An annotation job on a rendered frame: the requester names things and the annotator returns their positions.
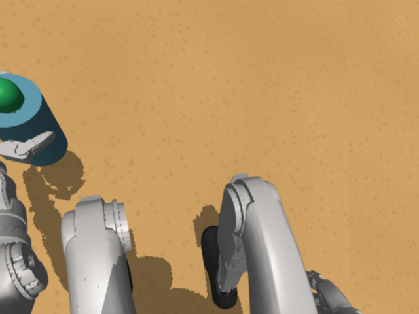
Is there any bottle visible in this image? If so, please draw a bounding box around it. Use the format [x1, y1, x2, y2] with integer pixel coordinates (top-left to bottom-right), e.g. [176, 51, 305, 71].
[0, 74, 68, 166]

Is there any right robot foot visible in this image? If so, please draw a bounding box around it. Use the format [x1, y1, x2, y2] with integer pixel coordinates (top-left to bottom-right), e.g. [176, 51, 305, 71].
[201, 226, 238, 309]

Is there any right robot hand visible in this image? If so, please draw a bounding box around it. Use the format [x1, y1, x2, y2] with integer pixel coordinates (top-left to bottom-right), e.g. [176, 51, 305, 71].
[306, 270, 352, 314]

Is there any left robot hand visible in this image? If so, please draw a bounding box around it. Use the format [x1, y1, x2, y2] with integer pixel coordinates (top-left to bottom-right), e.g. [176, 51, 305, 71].
[0, 71, 56, 164]

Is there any left robot arm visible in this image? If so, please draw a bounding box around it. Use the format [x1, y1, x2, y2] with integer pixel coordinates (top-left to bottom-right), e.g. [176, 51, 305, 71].
[0, 161, 48, 314]

